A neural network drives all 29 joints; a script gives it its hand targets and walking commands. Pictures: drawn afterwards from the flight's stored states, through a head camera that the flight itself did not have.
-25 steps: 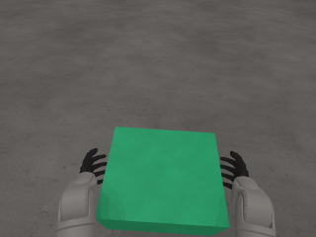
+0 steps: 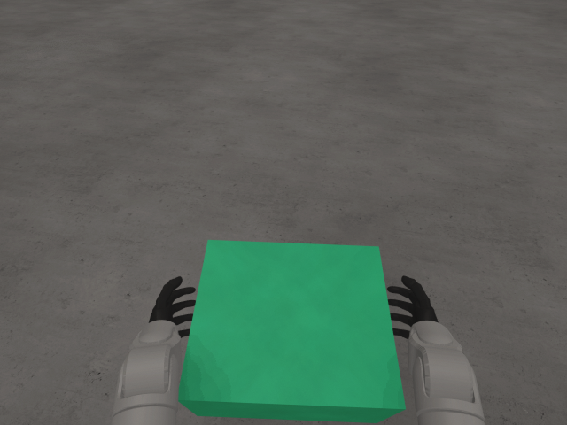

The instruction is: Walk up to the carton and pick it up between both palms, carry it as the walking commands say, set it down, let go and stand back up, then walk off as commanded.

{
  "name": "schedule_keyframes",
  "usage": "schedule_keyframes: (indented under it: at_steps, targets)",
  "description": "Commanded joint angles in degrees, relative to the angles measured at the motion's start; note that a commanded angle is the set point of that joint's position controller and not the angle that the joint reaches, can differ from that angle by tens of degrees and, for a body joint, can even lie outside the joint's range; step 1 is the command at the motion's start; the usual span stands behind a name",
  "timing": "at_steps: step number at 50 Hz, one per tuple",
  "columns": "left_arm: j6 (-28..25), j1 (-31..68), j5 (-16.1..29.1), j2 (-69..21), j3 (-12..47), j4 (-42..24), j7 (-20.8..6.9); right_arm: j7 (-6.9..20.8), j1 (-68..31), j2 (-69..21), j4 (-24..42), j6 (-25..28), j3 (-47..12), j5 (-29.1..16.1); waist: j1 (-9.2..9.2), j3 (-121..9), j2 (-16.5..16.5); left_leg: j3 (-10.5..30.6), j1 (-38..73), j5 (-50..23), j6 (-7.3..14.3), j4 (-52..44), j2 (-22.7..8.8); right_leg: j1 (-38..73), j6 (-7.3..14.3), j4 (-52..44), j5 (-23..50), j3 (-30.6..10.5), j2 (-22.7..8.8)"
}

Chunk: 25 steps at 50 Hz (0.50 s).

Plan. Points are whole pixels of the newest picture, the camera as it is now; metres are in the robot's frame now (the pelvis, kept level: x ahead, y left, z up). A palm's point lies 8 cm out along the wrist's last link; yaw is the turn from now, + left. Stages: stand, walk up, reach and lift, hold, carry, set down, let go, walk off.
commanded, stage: hold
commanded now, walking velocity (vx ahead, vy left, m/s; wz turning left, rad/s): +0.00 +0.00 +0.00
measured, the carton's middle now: (290, 329) +0.31 +0.01 -0.05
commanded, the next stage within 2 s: set down in 0.36 s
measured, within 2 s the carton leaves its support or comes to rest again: neither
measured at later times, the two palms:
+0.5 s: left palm (170, 313) +0.28 +0.18 +0.04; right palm (433, 319) +0.29 -0.20 +0.03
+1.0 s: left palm (180, 331) +0.30 +0.19 -0.06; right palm (406, 340) +0.30 -0.18 -0.05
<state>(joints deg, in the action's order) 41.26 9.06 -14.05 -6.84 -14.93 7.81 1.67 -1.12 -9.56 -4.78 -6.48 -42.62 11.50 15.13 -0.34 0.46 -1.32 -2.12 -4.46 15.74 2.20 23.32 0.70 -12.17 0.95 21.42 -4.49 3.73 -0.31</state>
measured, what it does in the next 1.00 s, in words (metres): stands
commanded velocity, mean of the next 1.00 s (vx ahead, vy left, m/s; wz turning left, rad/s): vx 0.00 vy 0.00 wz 0.00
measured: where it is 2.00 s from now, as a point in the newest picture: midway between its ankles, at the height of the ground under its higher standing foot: outside the picture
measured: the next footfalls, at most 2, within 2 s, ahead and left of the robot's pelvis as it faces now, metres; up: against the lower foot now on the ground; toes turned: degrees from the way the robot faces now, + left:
none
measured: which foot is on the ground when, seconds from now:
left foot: down 0.00-1.00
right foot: down 0.00-1.00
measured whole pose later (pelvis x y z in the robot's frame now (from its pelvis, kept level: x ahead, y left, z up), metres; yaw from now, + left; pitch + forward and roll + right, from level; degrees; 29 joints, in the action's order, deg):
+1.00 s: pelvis -0.01 +0.01 -0.01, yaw +3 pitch +14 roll -1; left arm 21.4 19.5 -12.1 -5.1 -19.8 29.0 2.3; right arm 2.0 -17.1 -4.8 -23.7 -22.8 22.2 14.7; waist 3.4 -4.0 -1.5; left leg 3.0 -29.0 17.7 2.5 33.3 3.7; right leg -34.1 -0.3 28.9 -8.4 -1.9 1.2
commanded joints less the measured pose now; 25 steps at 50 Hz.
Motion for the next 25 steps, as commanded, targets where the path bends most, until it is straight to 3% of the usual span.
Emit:
schedule_keyframes:
  at_steps: [1, 2, 3, 4, 6, 7, 8, 9, 10, 11, 12, 13, 14, 16, 17, 18, 19, 20, 21, 22, 23, 24, 25]
  targets:
    - [-6.49, 38.64, 18.44, -43.99, 39.43, -7.6, -16.65, 17.66, -34.23, -46.38, 2.62, 5.88, -35.0, -19.51, 1.23, -25.04, 1.54, 7.73, -3.19, -23.6, -1.78, -4.65, 1.96, 21.59, -1.1, 0.15, 15.9, -8.45, 3.81]
    - [-5.75, 36.27, 16.61, -43.22, 35.65, -0.79, -16.89, 18.11, -37.08, -45.25, 0.62, 5.4, -34.8, -19.44, 0.86, -18.72, 0.15, 7.31, -8.2, -16.89, -1.33, -6.97, 1.23, 21.25, -1.18, 0.02, 10.5, -7.07, 3.31]
    - [-6.14, 37.66, 16.72, -44.79, 35.35, 2.93, -18.04, 18.35, -35.86, -44.25, -3.04, 5.34, -31.15, -16.45, 3.8, -15.44, 2.64, 7.9, -9.56, -13.45, -1.07, -7.92, 1.03, 18.78, -1.12, -1.44, 6.11, -6.6, 4.02]
    - [-6.18, 39.02, 16.35, -44.31, 35.17, 2.88, -18.63, 18.74, -37.11, -46.47, -4.14, 5.7, -31.11, -17.17, 2.28, -18.81, 0.86, 6.92, -6.39, -11.51, -1.18, -7.8, 1.42, 20.08, -0.72, -2.48, 4.66, -7.32, 3.6]
    - [-7.5, 45.05, 17.5, -46.36, 34.98, 3.41, -19.23, 19.64, -39.12, -47.65, -6.06, 6.57, -29.76, -16.48, 3.62, -19.18, 1.68, 7.26, -8.29, -11.04, -0.99, -7.94, 1.11, 19.97, -1.03, -1.89, 4.21, -6.46, 3.95]
    - [-7.21, 44.19, 17.44, -47.69, 34.53, 5.48, -19.48, 20.09, -43.09, -49.24, -5.12, 7.09, -31.22, -18.27, 1.47, -18.64, 1.6, 6.89, -9.77, -9.64, -0.81, -9.1, 1.06, 22.14, -0.92, -2.22, 3.14, -6.03, 3.21]
    - [-7.4, 44.55, 16.94, -47.83, 33.5, 7.66, -19.92, 20.23, -39.98, -48.18, -9.77, 6.48, -27.18, -16.1, 3.35, -17.37, 0.88, 7.65, -9.15, -8.93, -0.97, -9.81, 0.64, 19.68, -0.68, -2.81, 3.15, -5.89, 3.51]
    - [-7.71, 48.82, 16.07, -48.03, 32.01, 6.31, -20.1, 20.86, -41.16, -49.57, -11.0, 6.5, -27.26, -15.38, 3.74, -19.56, -0.51, 6.97, -9.58, -8.19, -1.41, -9.75, 0.86, 21.03, -0.98, -2.47, 2.58, -6.04, 3.94]
    - [-7.09, 47.23, 16.31, -47.88, 32.53, 7.26, -20.52, 20.98, -38.89, -49.32, -12.7, 6.18, -25.64, -16.08, 3.59, -19.51, -0.21, 7.23, -10.62, -8.29, -1.37, -9.78, 0.52, 23.48, -0.88, -3.05, 3.24, -5.96, 3.28]
    - [-6.7, 43.24, 13.72, -49.09, 28.14, 13.13, -20.18, 21.62, -41.08, -49.06, -13.18, 5.73, -27.33, -15.84, 1.54, -15.62, -1.53, 7.05, -12.32, -7.75, -1.09, -11.73, 0.39, 23.86, -1.47, -2.33, 3.54, -4.83, 3.91]
    - [-6.38, 43.8, 12.49, -47.77, 24.73, 17.47, -20.21, 22.06, -41.93, -47.04, -16.39, 5.4, -21.94, -13.26, 3.06, -14.09, 0.75, 7.64, -10.27, -6.03, -1.3, -11.41, 0.59, 19.91, -1.14, -3.81, 0.33, -5.53, 3.8]
    - [-6.44, 47.35, 12.31, -48.37, 25.12, 13.9, -20.09, 22.57, -42.05, -48.55, -15.89, 5.82, -22.44, -13.64, 2.59, -15.01, -1.89, 6.61, -11.16, -3.19, -1.53, -12.17, 0.7, 21.18, -0.69, -3.39, -0.79, -5.34, 4.15]
    - [-5.86, 45.47, 11.83, -48.72, 23.04, 18.92, -20.13, 23.18, -44.88, -47.62, -16.46, 6.0, -21.93, -13.51, 0.99, -12.75, -0.86, 6.59, -13.88, 0.05, -0.75, -13.66, 0.69, 22.25, -0.74, -4.08, -2.32, -4.22, 4.02]
    - [-6.32, 47.39, 11.61, -49.77, 21.94, 18.74, -20.17, 23.72, -46.72, -48.07, -14.82, 6.05, -22.21, -14.04, 2.03, -12.91, -0.52, 6.55, -13.89, 0.51, -0.39, -14.51, 0.31, 23.6, -1.09, -3.42, -1.88, -5.26, 3.5]
    - [-6.77, 49.56, 12.15, -48.68, 21.89, 18.12, -20.71, 23.48, -47.44, -48.21, -16.07, 5.75, -20.63, -13.78, 2.77, -11.12, 1.91, 6.66, -14.13, 3.36, 0.01, -14.07, 0.53, 20.55, -1.26, -4.54, -6.49, -4.76, 3.72]
    - [-6.89, 48.75, 12.28, -49.78, 22.67, 17.16, -21.33, 23.05, -45.5, -51.25, -16.12, 5.17, -21.38, -14.24, 2.27, -12.02, 3.72, 6.59, -13.66, 2.33, 0.22, -13.34, 0.66, 22.44, -1.73, -4.7, -5.22, -5.14, 3.11]
    - [-6.28, 49.61, 10.54, -47.33, 20.49, 17.0, -21.74, 23.36, -43.24, -50.45, -20.79, 5.23, -14.58, -10.46, 2.79, -9.68, -2.4, 5.6, -12.46, 5.92, 0.61, -12.37, 0.88, 20.28, 0.47, -4.16, -4.0, -6.99, 3.8]
    - [-6.68, 49.41, 9.19, -45.67, 18.07, 18.67, -21.83, 23.76, -42.52, -50.41, -23.28, 5.48, -13.61, -9.02, 0.85, -7.91, -4.06, 6.38, -15.56, 10.97, 1.43, -12.76, 0.28, 20.97, 0.35, -2.6, -7.62, -7.16, 3.95]
    - [-7.27, 48.12, 7.79, -45.75, 16.19, 21.53, -22.0, 23.75, -42.38, -49.44, -21.85, 6.25, -13.98, -8.24, 0.63, -7.43, -1.41, 5.83, -18.09, 10.6, 1.42, -12.05, 0.59, 21.1, -0.11, -3.47, -9.02, -8.04, 3.41]
    - [-7.48, 47.16, 7.19, -44.92, 15.15, 22.79, -22.12, 23.44, -43.65, -49.85, -22.36, 6.22, -12.95, -8.46, 0.37, -6.74, -1.78, 5.8, -17.65, 9.78, 1.71, -10.42, 0.68, 21.21, -0.38, -2.53, -10.12, -8.18, 3.06]
    - [-8.44, 49.23, 7.4, -44.19, 15.05, 22.11, -22.49, 23.12, -44.32, -51.46, -21.32, 6.62, -14.17, -8.82, -0.44, -9.28, 2.93, 6.1, -17.89, 9.94, 1.91, -8.99, 0.47, 22.17, -0.11, -3.28, -12.83, -9.37, 2.69]
    - [-9.29, 47.58, 8.49, -46.22, 15.99, 21.43, -22.87, 22.89, -45.69, -50.95, -17.45, 7.75, -17.02, -10.86, 0.2, -12.6, 3.33, 5.54, -13.84, 5.6, 1.49, -7.3, 1.3, 20.61, -0.1, -4.25, -10.86, -9.89, 2.3]
    - [-10.13, 48.98, 9.23, -44.0, 16.29, 20.34, -22.98, 22.13, -44.17, -52.43, -18.66, 8.14, -15.76, -10.72, 1.65, -13.2, 4.91, 5.65, -13.08, 5.28, 1.68, -6.4, 0.91, 18.47, -0.68, -3.08, -10.29, -9.41, 2.17]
